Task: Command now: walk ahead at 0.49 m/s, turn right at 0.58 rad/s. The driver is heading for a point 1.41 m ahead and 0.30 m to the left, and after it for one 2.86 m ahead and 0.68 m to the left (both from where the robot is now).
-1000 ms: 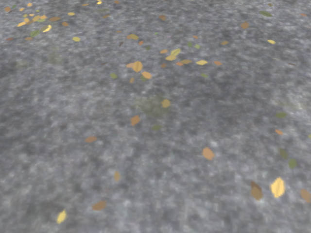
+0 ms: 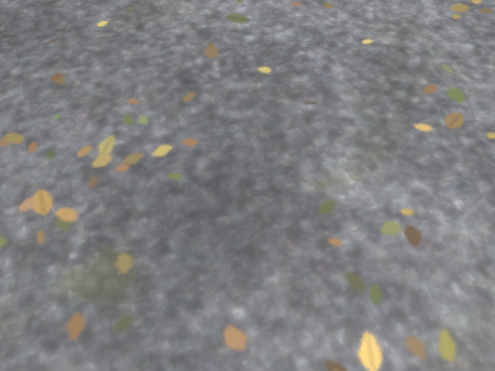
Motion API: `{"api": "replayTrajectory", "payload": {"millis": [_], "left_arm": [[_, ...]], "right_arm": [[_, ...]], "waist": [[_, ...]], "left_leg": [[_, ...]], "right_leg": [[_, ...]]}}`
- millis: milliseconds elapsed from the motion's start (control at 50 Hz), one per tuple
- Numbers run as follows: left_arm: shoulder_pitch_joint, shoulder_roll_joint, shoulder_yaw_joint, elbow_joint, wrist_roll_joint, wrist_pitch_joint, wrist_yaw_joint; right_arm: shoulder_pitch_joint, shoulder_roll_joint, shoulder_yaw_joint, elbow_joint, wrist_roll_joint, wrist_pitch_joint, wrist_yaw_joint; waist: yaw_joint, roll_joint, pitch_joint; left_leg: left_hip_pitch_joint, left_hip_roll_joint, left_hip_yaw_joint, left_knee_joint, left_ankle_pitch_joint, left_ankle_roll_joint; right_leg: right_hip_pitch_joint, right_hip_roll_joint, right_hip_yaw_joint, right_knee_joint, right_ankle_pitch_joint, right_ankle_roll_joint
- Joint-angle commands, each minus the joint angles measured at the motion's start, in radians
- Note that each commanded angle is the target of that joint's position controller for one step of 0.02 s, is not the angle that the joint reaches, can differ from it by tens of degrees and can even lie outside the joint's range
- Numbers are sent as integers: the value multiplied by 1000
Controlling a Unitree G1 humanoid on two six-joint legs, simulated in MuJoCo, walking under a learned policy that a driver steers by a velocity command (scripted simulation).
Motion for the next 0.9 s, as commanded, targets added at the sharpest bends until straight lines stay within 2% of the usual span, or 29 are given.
{"api": "replayTrajectory", "payload": {"millis": [20,40,80,120,160,220,300,340,360,380,400,420,440,460,480,500,520,540,580,620,660,720,780,820,840,860,880,900], "left_arm": [[-16,127,37,-74,6,-29,12],[-3,129,37,-62,1,-32,17],[21,124,31,-32,3,-34,29],[47,118,24,-6,4,-34,35],[76,126,22,18,2,-36,36],[124,150,24,58,2,-41,33],[167,158,29,107,4,-25,37],[151,168,32,112,3,-14,44],[134,179,34,108,6,-9,48],[115,186,34,103,9,-2,52],[93,180,28,90,11,2,60],[138,128,8,47,27,-12,63],[199,60,-16,52,36,-34,53],[145,151,-1,40,15,-55,36],[54,155,-1,6,-9,-65,30],[-2,148,-2,-10,4,-67,34],[-18,153,5,-17,23,-59,42],[-5,142,4,-21,26,-48,45],[50,106,-6,-4,25,-26,55],[40,89,-12,-2,26,-14,66],[3,83,-13,-3,27,-7,69],[-88,78,-13,-21,18,-3,62],[-153,89,-6,-39,13,-9,53],[-142,105,4,-37,7,-19,44],[-117,109,11,-30,5,-26,41],[-84,120,18,-22,8,-33,43],[-32,164,30,-23,21,-35,51],[15,228,46,-7,42,-24,57]], "right_arm": [[47,-122,-34,-62,-20,1,-6],[36,-110,-31,-63,-25,11,-8],[-8,-82,-20,-68,-26,19,-6],[-72,-63,-10,-74,-21,15,0],[-142,-48,-1,-83,-10,9,11],[-226,-55,2,-107,8,2,28],[-284,-60,4,-147,13,-2,57],[-253,-66,1,-151,13,-2,69],[-202,-83,-8,-142,11,1,68],[-102,-112,-26,-120,7,4,64],[41,-154,-48,-90,6,7,55],[168,-259,-74,-87,-12,10,45],[172,-236,-70,-88,-1,14,42],[158,-164,-49,-95,7,24,37],[98,-147,-44,-116,1,32,31],[47,-143,-45,-126,1,37,29],[19,-130,-40,-134,4,40,24],[3,-133,-39,-137,-2,45,20],[-25,-144,-44,-133,-5,53,12],[-27,-171,-54,-124,-2,64,1],[-19,-179,-59,-113,10,83,-13],[0,-173,-58,-103,18,113,-30],[11,-168,-59,-105,15,131,-38],[-1,-162,-57,-113,15,134,-36],[-18,-155,-55,-120,16,133,-34],[-17,-132,-48,-123,16,130,-31],[20,-69,-28,-126,3,123,-26],[90,-34,-15,-154,10,113,-24]], "waist": [[-22,-44,-136],[-22,-42,-122],[-6,-49,-99],[28,-68,-85],[65,-75,-70],[107,-70,-29],[120,-58,1],[92,-70,-26],[61,-88,-71],[4,-94,-144],[-76,-75,-230],[-89,78,-364],[-55,274,-470],[-86,145,-440],[-79,75,-324],[-54,-25,-215],[-27,-56,-177],[3,-31,-152],[40,23,-150],[42,43,-169],[30,59,-207],[0,83,-218],[-17,109,-201],[-5,129,-196],[16,139,-184],[36,129,-177],[37,27,-226],[-2,-228,-228]], "left_leg": [[-163,54,-34,-60,80,-23],[-160,51,-25,-98,102,-39],[-191,51,-2,-207,218,-63],[-180,47,10,-358,378,-62],[-141,29,27,-492,512,-47],[-165,15,31,-589,557,-16],[-293,-9,29,-649,392,41],[-240,-44,50,-666,293,74],[-145,-79,81,-661,253,93],[1,-121,116,-666,247,117],[228,-116,88,-690,323,155],[603,110,-257,-670,454,282],[832,289,-679,-781,549,431],[816,264,-628,-800,555,387],[699,232,-477,-790,662,349],[550,187,-377,-805,784,322],[450,158,-323,-827,829,305],[363,130,-302,-852,854,301],[270,95,-252,-871,911,300],[218,64,-210,-861,952,288],[195,30,-189,-834,897,247],[201,12,-229,-804,745,200],[256,25,-324,-763,611,186],[269,33,-401,-749,414,181],[244,20,-422,-734,315,171],[192,-13,-418,-694,191,150],[94,-73,-344,-537,-58,114],[-145,-209,-162,-357,-320,69]], "right_leg": [[192,-270,378,-281,183,-195],[155,-259,345,-288,215,-196],[142,-240,262,-304,277,-180],[150,-209,190,-302,288,-138],[155,-202,153,-308,217,-107],[236,-257,167,-322,147,-104],[453,-335,162,-261,290,-95],[496,-341,125,-198,494,-73],[496,-330,102,-137,688,-58],[484,-305,68,-12,877,-41],[387,-267,24,180,895,-6],[59,-171,-18,546,564,66],[-230,17,35,859,-358,140],[-314,-47,152,922,-378,133],[-339,-95,142,896,-336,135],[-347,-122,110,824,-305,138],[-315,-149,101,752,-275,145],[-266,-153,94,709,-259,156],[-216,-149,76,599,-237,187],[-183,-123,55,476,-174,211],[-132,-98,54,372,-50,219],[-104,-71,72,247,48,215],[-106,-54,104,136,15,199],[-53,-60,118,46,-11,174],[13,-67,108,-23,13,154],[116,-100,108,-99,60,124],[274,-266,246,-123,8,53],[418,-448,557,-212,-146,-93]]}}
